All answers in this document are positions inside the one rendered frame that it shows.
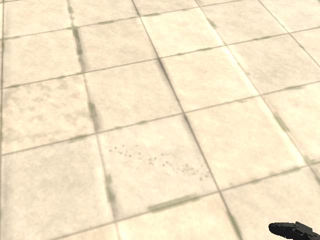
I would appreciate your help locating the robot right hand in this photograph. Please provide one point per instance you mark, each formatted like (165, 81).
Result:
(295, 231)

